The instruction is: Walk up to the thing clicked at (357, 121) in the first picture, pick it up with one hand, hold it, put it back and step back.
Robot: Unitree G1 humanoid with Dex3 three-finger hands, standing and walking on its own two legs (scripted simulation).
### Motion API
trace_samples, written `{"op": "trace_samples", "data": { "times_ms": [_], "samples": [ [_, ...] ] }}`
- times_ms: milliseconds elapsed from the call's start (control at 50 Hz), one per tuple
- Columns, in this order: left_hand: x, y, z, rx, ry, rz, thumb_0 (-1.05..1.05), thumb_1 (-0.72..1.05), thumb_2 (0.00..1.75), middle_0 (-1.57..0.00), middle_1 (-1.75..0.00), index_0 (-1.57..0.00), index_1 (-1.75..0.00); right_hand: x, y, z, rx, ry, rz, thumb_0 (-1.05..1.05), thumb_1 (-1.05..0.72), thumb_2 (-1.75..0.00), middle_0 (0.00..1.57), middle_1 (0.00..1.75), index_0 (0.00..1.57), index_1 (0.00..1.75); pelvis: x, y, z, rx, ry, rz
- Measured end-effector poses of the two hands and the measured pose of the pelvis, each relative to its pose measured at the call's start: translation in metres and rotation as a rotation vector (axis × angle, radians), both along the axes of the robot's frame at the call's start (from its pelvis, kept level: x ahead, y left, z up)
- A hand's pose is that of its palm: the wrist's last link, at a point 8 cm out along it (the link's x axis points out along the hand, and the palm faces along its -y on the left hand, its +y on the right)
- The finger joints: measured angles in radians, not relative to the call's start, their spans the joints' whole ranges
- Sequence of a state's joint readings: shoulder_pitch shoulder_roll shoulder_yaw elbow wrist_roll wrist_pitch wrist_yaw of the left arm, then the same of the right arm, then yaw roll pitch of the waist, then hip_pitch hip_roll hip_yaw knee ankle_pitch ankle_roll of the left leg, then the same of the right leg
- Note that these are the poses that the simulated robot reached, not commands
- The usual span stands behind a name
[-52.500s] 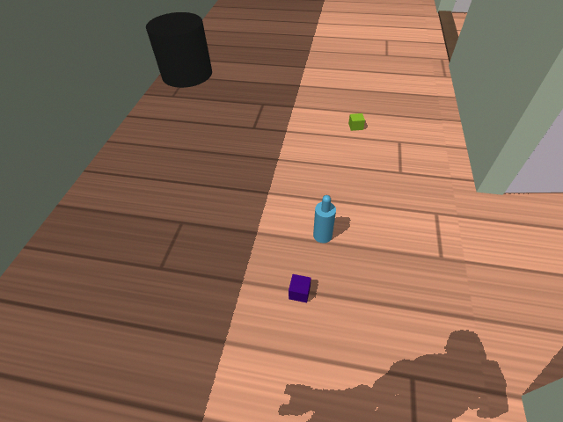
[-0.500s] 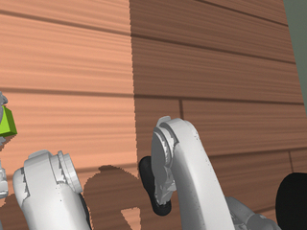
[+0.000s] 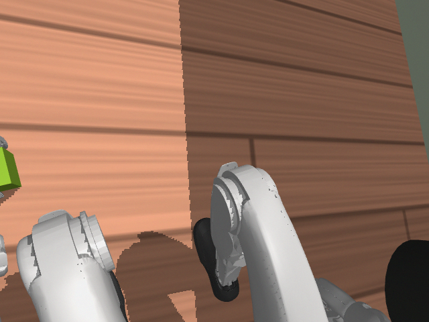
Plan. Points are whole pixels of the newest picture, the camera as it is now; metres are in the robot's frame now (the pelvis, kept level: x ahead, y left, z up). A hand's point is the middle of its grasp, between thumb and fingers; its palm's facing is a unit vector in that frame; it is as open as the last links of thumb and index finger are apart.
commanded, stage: close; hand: left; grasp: from above
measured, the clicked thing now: out of the picture +0.41 +0.31 -0.26
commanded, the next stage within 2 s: settle in 0.50 s
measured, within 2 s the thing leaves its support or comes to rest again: leaves its support in 0.92 s
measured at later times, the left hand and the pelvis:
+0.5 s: hand out of the picture +0.40 +0.31 -0.23, palm faces -0.44 -0.12 -0.89, open 10.0 cm; pelvis +0.00 +0.00 +0.00, yaw +0 degrees
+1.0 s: hand out of the picture +0.42 +0.33 -0.21, palm faces -0.39 -0.13 -0.91, open 9.9 cm; pelvis +0.01 +0.00 +0.00, yaw +1 degrees
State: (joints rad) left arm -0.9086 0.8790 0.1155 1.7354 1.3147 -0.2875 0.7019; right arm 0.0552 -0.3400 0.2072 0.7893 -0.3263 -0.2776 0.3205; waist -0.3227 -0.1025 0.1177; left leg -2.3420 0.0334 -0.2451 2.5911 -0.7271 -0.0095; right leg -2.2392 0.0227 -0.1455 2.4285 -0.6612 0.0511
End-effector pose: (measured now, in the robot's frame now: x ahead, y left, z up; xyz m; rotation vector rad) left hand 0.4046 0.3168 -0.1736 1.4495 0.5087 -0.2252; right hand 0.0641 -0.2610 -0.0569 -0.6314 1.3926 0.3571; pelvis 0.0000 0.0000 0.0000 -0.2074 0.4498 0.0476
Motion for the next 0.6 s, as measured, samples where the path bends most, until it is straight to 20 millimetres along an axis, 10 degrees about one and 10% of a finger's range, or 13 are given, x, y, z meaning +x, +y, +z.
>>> {"op": "trace_samples", "data": {
  "times_ms": [600],
  "samples": [
    [0.0036,0.0011,-0.0004,-0.001,-0.007,0.003,0.0,-0.05,0.63,-0.62,-0.56,-0.7,-0.56,0.0066,-0.0015,0.0033,-0.01,-0.006,0.027,0.0,-0.89,-0.9,0.2,0.3,0.2,0.29,0.0007,0.0001,0.0015,-0.001,0.007,-0.002]
  ]
}}
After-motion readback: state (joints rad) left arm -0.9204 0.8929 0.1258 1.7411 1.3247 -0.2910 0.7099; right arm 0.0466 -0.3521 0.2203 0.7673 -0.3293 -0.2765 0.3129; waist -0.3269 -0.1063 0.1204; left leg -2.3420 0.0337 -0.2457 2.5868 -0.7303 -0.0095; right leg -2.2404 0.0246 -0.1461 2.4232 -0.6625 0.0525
